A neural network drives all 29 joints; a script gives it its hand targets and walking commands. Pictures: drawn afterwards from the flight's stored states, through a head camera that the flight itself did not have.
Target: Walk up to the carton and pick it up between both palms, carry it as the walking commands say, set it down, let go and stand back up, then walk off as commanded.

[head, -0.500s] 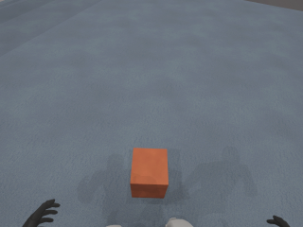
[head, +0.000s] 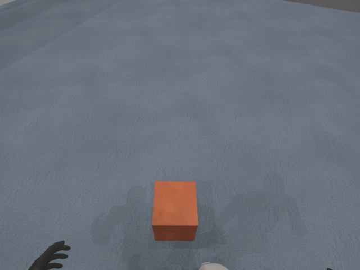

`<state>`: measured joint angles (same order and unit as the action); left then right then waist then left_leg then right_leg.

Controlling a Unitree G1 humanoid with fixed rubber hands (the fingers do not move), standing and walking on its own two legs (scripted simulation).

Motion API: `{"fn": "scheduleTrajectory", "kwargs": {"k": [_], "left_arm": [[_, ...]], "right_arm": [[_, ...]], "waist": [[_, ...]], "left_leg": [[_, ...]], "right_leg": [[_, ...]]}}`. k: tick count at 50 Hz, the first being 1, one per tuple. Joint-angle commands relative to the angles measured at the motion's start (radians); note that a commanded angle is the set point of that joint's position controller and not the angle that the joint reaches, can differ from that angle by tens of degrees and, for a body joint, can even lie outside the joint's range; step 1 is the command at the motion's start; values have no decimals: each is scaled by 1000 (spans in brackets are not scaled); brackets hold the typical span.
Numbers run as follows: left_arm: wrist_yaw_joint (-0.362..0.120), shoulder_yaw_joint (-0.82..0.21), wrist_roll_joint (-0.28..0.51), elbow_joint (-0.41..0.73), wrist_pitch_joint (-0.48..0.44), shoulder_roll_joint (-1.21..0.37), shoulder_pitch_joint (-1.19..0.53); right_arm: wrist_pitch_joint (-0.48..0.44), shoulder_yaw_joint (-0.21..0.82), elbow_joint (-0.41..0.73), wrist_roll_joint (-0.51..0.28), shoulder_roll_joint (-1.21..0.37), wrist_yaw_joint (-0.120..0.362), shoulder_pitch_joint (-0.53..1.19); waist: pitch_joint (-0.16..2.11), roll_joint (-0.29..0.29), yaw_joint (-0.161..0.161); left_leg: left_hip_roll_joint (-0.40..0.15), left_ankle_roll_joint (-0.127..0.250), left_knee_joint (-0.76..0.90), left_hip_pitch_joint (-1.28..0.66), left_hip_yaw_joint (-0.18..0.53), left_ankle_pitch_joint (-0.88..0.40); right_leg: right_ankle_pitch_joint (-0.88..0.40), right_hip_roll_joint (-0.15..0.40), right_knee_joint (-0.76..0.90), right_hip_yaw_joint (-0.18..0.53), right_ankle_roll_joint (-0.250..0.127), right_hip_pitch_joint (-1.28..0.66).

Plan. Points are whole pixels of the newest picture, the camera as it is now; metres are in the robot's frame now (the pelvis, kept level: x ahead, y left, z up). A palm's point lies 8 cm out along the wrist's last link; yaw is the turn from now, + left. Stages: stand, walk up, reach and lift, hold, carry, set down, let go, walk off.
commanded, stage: walk up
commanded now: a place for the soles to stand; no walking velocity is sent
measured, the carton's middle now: (174, 211) +0.47 +0.03 -0.61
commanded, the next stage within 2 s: reach and lift in 0.94 s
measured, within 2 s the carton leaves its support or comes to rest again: neither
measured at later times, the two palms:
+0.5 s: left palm (40, 266) +0.14 +0.31 -0.07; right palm out of the picture +0.10 -0.34 -0.06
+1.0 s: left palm (45, 261) +0.15 +0.31 -0.07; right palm out of the picture +0.10 -0.33 -0.06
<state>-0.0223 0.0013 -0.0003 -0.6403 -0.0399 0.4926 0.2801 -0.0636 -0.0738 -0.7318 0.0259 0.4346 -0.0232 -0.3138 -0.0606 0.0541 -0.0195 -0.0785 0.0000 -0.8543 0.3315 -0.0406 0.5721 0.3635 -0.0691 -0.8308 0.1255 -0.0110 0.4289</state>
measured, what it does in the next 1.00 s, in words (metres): stands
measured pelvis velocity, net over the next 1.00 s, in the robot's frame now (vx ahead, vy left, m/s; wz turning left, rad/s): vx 0.01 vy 0.00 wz -0.03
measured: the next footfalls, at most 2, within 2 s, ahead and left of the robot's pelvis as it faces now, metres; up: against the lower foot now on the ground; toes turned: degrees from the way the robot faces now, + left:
none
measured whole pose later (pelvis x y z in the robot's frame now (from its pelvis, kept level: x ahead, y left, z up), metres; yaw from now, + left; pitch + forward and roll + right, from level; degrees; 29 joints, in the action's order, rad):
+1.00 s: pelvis +0.01 +0.00 +0.00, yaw -2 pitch -3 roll +1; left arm -0.03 0.00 0.00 -0.63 -0.02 0.48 0.25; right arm -0.04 -0.08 -0.69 0.03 0.42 -0.01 -0.26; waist -0.08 0.04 -0.02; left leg -0.07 -0.05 -0.80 0.30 -0.03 0.45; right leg 0.36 -0.07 -0.83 0.12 -0.01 0.42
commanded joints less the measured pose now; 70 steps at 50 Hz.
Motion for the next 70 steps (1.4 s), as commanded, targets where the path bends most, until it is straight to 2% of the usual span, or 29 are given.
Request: {"fn": "scheduleTrajectory", "kwargs": {"k": [1,3,5,6,7,11,13,14,15,17,19,21,22,23,25,26,28,30,33,36,38,40,42,44,47,48,49,55,70], "left_arm": [[15,99,-25,4,-19,230,50],[13,78,-16,34,-4,169,-38],[9,59,-10,62,2,67,-118],[19,71,-18,43,4,106,-80],[17,88,-19,26,8,162,-57],[-8,96,-17,-12,-15,140,51],[2,112,-31,1,-23,219,31],[3,105,-25,10,-25,235,32],[2,99,-25,-1,-21,236,30],[3,88,-27,8,-8,211,-17],[2,71,-18,34,2,140,-92],[5,67,-15,37,-1,101,-100],[9,76,-19,26,0,126,-89],[6,82,-17,18,-1,137,-57],[-5,90,-18,6,-13,139,3],[-7,98,-19,-1,-22,155,28],[-1,106,-23,0,-28,225,36],[3,92,-24,-1,-20,227,27],[6,68,-18,26,-5,148,-82],[11,71,-13,28,-1,119,-89],[4,81,-17,17,-5,132,-46],[-4,94,-20,-5,-22,156,17],[-1,100,-24,-3,-28,211,24],[2,91,-23,-2,-20,221,18],[3,69,-18,23,-3,152,-90],[-37,130,-3,351,4,-33,-266],[-44,173,-73,229,16,-30,-231],[-47,250,-161,182,42,13,-230],[-8,194,-35,136,47,-60,-397]], "right_arm": [[-23,-38,88,-24,194,-3,12],[-38,-50,31,-16,191,-6,-99],[-48,-89,10,12,322,-21,-141],[-46,-90,23,0,342,-20,-89],[-44,-85,27,-11,322,-15,-38],[-29,-66,80,-7,263,-4,107],[-18,-44,94,-24,199,-4,72],[-12,-38,95,-28,178,-8,70],[-7,-43,86,-27,204,-10,68],[-18,-38,60,-22,192,-5,30],[-35,-50,17,-7,217,-8,-68],[-43,-81,11,3,322,-16,-89],[-42,-79,22,-5,319,-15,-36],[-40,-75,33,-9,306,-11,15],[-28,-69,57,-5,282,-6,77],[-23,-62,70,-5,252,-3,89],[-12,-36,84,-27,180,-5,74],[-11,-32,81,-27,186,-10,70],[-34,-44,26,-9,204,-10,-41],[-41,-77,19,-4,324,-14,-51],[-34,-74,37,-8,300,-9,41],[-22,-63,63,-10,260,-4,77],[-11,-38,83,-25,184,-4,84],[-9,-33,76,-27,184,-8,72],[-30,-43,27,-6,203,-9,-25],[17,-101,378,6,33,26,285],[33,-126,329,43,88,50,251],[74,-215,295,104,88,46,169],[79,-156,263,-8,11,0,377]], "waist": [[68,47,32],[131,19,-38],[119,-267,-84],[61,-290,-49],[33,-231,-23],[26,-235,59],[74,19,31],[71,61,29],[55,26,35],[36,36,11],[83,-43,-44],[56,-246,-55],[36,-242,-33],[30,-224,0],[31,-224,40],[64,-166,49],[88,52,35],[78,25,35],[100,-23,-35],[37,-248,-36],[20,-238,10],[65,-178,37],[93,31,30],[76,33,33],[55,-20,-32],[-144,-131,10],[-143,-184,12],[-63,-82,-43],[260,-109,-5]], "left_leg": [[59,57,17,225,41,61],[62,57,225,-83,24,-207],[-206,157,418,-332,384,-262],[-363,233,428,-298,477,-442],[-378,282,401,-206,422,-465],[-176,133,230,0,95,-537],[-5,39,-27,80,-11,-322],[66,29,-61,148,-2,-73],[69,47,-19,138,30,63],[70,62,116,75,29,10],[-1,87,259,-149,117,-95],[-253,191,415,-266,384,-253],[-342,252,402,-234,391,-462],[-352,270,358,-178,334,-578],[-225,174,255,-73,155,-547],[-134,111,169,-23,76,-489],[55,32,-63,138,-7,-168],[70,51,14,142,31,46],[16,77,219,-120,90,-151],[-317,239,396,-212,372,-440],[-298,234,312,-142,251,-602],[-155,124,185,-41,100,-515],[36,37,-32,93,-5,-217],[73,51,20,127,33,23],[20,82,220,-89,97,-80],[120,-15,224,122,104,-189],[145,-40,269,162,45,-140],[154,-40,207,-47,-50,-171],[117,-28,114,129,-7,-368]], "right_leg": [[-314,253,338,478,-267,-260],[-328,174,249,305,-181,-73],[-209,-4,-111,49,-36,262],[191,-8,-134,-30,-16,322],[235,51,-172,-28,-5,250],[-70,40,194,-101,-43,-88],[-273,163,315,268,-128,-137],[-215,240,376,493,-215,-160],[-132,255,388,524,-261,-143],[-55,215,362,439,-238,-90],[-71,129,237,252,-131,76],[-110,0,-52,13,-31,245],[94,31,-59,-37,-13,226],[172,66,-45,-67,-8,160],[11,63,168,-62,-41,-21],[-195,62,208,5,-67,-104],[-279,219,329,423,-203,-189],[-250,255,350,497,-271,-197],[-235,152,229,273,-153,11],[-23,26,-57,-44,-19,203],[101,75,61,-80,-21,94],[-196,64,183,-5,-63,-88],[-261,198,316,364,-183,-155],[-195,249,361,491,-269,-174],[-115,160,263,300,-159,44],[-72,0,267,-126,-13,118],[-22,14,259,-152,18,1],[88,41,310,-149,30,8],[-284,34,100,-122,48,-127]]}}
